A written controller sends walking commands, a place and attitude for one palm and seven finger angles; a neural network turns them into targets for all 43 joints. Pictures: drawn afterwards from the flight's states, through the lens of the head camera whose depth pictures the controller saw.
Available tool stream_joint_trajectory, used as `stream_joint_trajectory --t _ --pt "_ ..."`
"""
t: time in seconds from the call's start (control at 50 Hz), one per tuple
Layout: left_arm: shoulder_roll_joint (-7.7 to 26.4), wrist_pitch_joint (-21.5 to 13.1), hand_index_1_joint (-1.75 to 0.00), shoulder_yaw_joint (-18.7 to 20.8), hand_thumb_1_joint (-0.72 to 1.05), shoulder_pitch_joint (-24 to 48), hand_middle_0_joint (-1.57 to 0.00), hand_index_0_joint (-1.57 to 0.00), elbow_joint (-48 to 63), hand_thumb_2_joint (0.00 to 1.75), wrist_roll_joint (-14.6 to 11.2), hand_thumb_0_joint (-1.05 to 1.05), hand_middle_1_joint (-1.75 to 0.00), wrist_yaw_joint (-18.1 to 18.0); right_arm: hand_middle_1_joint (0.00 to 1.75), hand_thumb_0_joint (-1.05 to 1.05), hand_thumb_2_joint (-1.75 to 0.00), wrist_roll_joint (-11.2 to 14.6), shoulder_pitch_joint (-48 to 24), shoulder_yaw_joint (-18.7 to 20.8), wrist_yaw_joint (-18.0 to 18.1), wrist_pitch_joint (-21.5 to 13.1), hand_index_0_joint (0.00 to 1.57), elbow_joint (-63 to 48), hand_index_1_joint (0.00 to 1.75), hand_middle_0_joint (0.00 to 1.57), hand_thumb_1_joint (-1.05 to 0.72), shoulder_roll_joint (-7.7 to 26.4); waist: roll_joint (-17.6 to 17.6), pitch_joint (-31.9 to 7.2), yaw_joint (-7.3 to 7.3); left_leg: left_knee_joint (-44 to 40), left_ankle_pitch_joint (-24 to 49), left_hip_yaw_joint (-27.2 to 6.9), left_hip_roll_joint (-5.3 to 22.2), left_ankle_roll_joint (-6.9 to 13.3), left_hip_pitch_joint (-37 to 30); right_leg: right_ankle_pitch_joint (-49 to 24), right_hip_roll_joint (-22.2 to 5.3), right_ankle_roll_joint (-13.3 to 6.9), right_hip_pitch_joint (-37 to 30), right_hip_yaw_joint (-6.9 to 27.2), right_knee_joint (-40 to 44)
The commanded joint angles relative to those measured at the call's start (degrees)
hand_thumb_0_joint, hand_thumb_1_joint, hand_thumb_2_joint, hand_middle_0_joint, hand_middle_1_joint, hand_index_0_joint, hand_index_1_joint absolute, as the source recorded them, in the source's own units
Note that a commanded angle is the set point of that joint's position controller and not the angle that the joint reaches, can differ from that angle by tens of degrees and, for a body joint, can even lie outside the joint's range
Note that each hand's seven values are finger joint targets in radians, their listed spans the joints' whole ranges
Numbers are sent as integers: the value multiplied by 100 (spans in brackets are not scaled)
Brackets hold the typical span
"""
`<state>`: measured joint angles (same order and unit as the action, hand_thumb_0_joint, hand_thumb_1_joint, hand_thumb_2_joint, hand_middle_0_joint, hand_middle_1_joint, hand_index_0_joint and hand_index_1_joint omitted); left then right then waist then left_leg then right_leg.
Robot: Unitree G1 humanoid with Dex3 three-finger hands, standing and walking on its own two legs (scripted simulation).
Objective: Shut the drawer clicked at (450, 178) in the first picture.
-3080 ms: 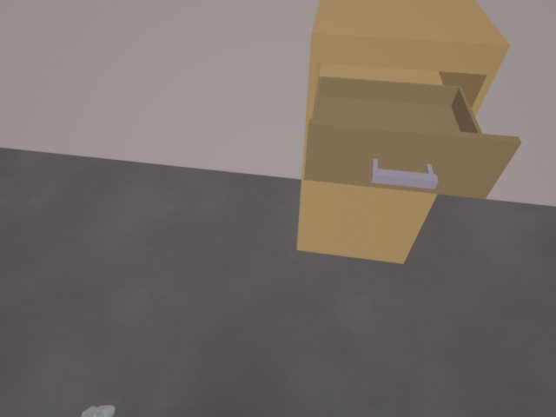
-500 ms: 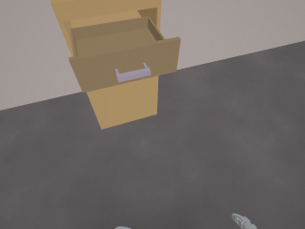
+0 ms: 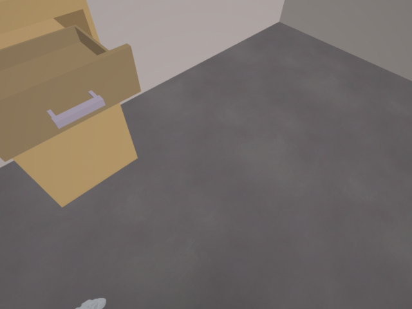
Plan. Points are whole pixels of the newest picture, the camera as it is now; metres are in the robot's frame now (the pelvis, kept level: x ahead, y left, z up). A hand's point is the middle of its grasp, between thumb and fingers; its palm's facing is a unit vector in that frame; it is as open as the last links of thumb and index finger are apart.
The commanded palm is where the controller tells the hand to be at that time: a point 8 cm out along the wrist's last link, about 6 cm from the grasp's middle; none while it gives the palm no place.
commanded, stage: walk to a spot facing it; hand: left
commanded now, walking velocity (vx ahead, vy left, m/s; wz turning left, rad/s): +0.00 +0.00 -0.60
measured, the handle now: (75, 107) +0.58 +0.37 +0.01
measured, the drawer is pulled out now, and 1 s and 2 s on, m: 0.29 0.29 0.29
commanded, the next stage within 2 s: none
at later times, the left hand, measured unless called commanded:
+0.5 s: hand out of the picture +0.12 +0.20 -0.17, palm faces -0.18 -0.97 -0.18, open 7.4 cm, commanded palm none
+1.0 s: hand (187, 213) +0.37 +0.06 -0.19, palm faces -0.59 -0.80 -0.10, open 7.4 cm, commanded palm none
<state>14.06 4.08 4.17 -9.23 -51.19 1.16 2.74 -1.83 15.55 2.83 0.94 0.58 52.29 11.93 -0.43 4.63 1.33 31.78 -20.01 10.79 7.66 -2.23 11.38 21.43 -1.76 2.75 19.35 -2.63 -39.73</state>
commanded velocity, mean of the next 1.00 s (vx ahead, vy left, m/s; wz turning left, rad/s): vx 0.16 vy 0.00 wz -0.60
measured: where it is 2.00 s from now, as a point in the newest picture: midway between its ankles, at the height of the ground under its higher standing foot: (210, 281)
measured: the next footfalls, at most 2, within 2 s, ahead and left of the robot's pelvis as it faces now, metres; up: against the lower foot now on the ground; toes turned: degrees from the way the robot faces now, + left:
right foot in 0.02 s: +0.04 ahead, -0.12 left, +0.00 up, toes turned -5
left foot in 0.50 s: +0.12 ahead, +0.10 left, +0.00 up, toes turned -14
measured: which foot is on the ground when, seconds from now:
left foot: down 0.00-0.02, up 0.04-0.48, down 0.50-1.00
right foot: up 0.00-0.00, down 0.02-0.50, up 0.52-1.00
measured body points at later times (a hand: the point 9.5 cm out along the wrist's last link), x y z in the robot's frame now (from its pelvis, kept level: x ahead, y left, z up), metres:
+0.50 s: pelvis +0.05 +0.01 +0.00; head +0.07 +0.04 +0.45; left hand +0.13 +0.25 -0.16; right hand +0.09 -0.26 -0.11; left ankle +0.08 +0.11 -0.73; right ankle +0.00 -0.12 -0.73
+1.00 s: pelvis +0.19 -0.02 -0.01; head +0.26 -0.03 +0.44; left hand +0.40 +0.11 -0.17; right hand -0.02 -0.13 -0.13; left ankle +0.08 +0.11 -0.73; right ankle +0.24 -0.14 -0.70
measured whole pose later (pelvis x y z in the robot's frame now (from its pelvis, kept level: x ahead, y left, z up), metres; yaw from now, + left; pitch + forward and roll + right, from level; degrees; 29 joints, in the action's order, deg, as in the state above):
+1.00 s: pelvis +0.19 -0.02 -0.01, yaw -35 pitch +1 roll -2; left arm 11.0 2.5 4.4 -6.7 -53.8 2.0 2.8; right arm -1.6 28.7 1.1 2.4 -2.0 60.6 5.6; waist -2.1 7.1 2.2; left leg 25.2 -28.0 20.8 4.4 0.2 -4.1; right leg 12.0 1.1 -0.7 33.0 -10.7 -46.0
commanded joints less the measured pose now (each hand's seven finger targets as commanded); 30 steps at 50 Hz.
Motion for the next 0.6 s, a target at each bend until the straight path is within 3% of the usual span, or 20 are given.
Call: stream_joint_trajectory --t 0.0,0.02,0.04,0.06,0.1,0.14,0.18,0.26,0.32,0.4,0.42,0.44,0.46,0.48,0.5,0.52,0.54,0.56,0.58 --pt "1460 -407 -30 295 90 -915 -20 -20 182 90 52 0 -30 -192 30 0 -90 115 241 197 -17 -60 20 -456 30 20 -90 663 -1352 -1213 -469 2207 -431 97 154 -104 1814 -2984 -1571 -768 -2685 1949 2044" --pt "1656 -352 -30 358 90 -1146 -20 -20 126 90 -49 0 -30 -287 30 0 -90 75 -229 137 42 -11 20 -680 30 20 -90 623 -1582 -1208 -624 3190 -1698 -561 -186 -169 2395 -4919 -2161 -1254 -2424 2664 1796" --pt "1473 -329 -30 317 90 -1098 -20 -20 150 90 -58 0 -30 -335 30 0 -90 94 -245 162 90 9 20 -686 30 20 -90 683 -1075 -1177 -547 3522 -1368 -1048 -46 -98 2470 -4656 -2011 -1458 -2326 2150 1705" --pt "1246 -345 -30 305 90 -871 -20 -20 197 90 -53 0 -30 -359 30 0 -90 92 -411 166 87 17 20 -610 30 20 -90 699 -1361 -1007 -499 3544 -1068 -1122 10 -104 2525 -4410 -1615 -1337 -2040 2090 1787" --pt "964 -316 -30 216 90 -285 -20 -20 341 90 -73 0 -30 -364 30 0 -90 69 -371 206 59 60 20 -443 30 20 -90 791 -784 -684 -253 3591 -417 -1124 66 -208 2313 -3869 -1239 -1265 -1557 1674 1805" --pt "913 -358 -30 183 90 -225 -20 -20 409 90 -58 0 -30 -351 30 0 -90 49 -213 200 40 97 20 -341 30 20 -90 676 -555 -680 -127 3393 -160 -1016 -54 -273 2090 -3818 -1066 -1219 -1286 1541 1840" --pt "949 -369 -30 193 90 -343 -20 -20 379 90 -45 0 -30 -336 30 0 -90 33 -235 198 35 121 20 -337 30 20 -90 663 -541 -687 -165 3245 -64 -983 -130 -305 2046 -3120 -1012 -1255 -1192 1738 1974" --pt "1022 -408 -30 225 90 -538 -20 -20 324 90 -8 0 -30 -297 30 0 -90 -8 -542 212 -57 48 20 -539 30 20 -90 696 -648 -519 -292 2691 -45 -940 -206 -290 2193 -570 -985 -1371 -1108 2329 2434" --pt "1065 -452 -30 248 90 -704 -20 -20 291 90 23 0 -30 -275 30 0 -90 12 -881 214 -103 -63 20 -725 30 20 -90 661 -692 -350 -436 1991 -300 -955 -319 -221 2016 326 -1049 -1481 -940 2787 2577" --pt "1062 -466 -30 266 90 -658 -20 -20 306 90 36 0 -30 -255 30 0 -90 75 -734 200 -94 -197 20 -793 30 20 -90 543 -867 -294 -355 846 -461 -909 -618 -77 1054 113 -900 -1416 -454 2986 2377" --pt "1052 -458 -30 277 90 -528 -20 -20 331 90 27 0 -30 -248 30 0 -90 76 -445 188 -73 -234 20 -721 30 20 -90 511 -912 -349 -196 350 -217 -844 -700 -56 511 88 -727 -1311 -205 2865 2186" --pt "959 -437 -30 269 90 -389 -20 -20 366 90 3 0 -30 -244 30 0 -90 85 -62 187 -35 -274 20 -591 30 20 -90 549 -849 -418 -12 -342 143 -826 -737 -17 -441 248 -459 -1109 405 2684 1827" --pt "659 -430 -30 199 90 -327 -20 -20 443 90 -19 0 -30 -219 30 0 -90 87 495 239 50 -325 20 -415 30 20 -90 815 -115 -631 234 -978 -119 -1205 -283 58 -1622 444 21 -836 1223 2255 1005" --pt "236 -429 -30 127 90 -338 -20 -20 540 90 -82 0 -30 -152 30 0 -90 -9 1047 379 77 -347 20 -305 30 20 -90 1478 1804 -840 490 -1906 -1700 -3287 1401 425 -2221 1191 850 -466 2286 1194 -896" --pt "394 -483 -30 150 90 -142 -20 -20 663 90 -1 0 -30 -130 30 0 -90 35 1090 351 76 -331 20 -363 30 20 -90 1586 1676 -468 447 -2324 -2215 -4132 2187 811 -1546 1111 392 -327 2564 742 -1837" --pt "504 -478 -30 227 90 -182 -20 -20 638 90 57 0 -30 -89 30 0 -90 -3 708 273 58 -323 20 -495 30 20 -90 1369 1098 -79 265 -2537 -2335 -3960 2116 977 -834 721 103 -285 2513 811 -2348" --pt "562 -452 -30 281 90 -217 -20 -20 444 90 107 0 -30 -57 30 0 -90 -8 414 186 61 -365 20 -481 30 20 -90 979 724 211 91 -2567 -1969 -3367 1700 737 -429 185 65 -247 2368 747 -2705" --pt "473 -419 -30 281 90 -371 -20 -20 298 90 118 0 -30 1 30 0 -90 22 201 115 77 -406 20 -471 30 20 -90 826 656 375 -81 -2502 -1276 -2628 1378 496 -269 -301 -42 -231 2310 640 -2902" --pt "355 -378 -30 257 90 -505 -20 -20 205 90 116 0 -30 32 30 0 -90 45 214 60 91 -455 20 -458 30 20 -90 683 627 354 -146 -2409 -427 -2031 1087 239 -259 -730 -72 -195 2205 574 -3024"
